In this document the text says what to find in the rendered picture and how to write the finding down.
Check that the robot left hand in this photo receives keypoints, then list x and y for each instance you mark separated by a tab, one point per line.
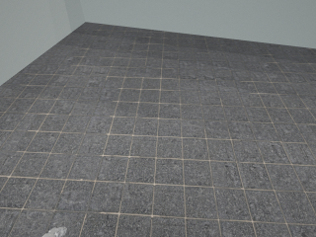
56	232

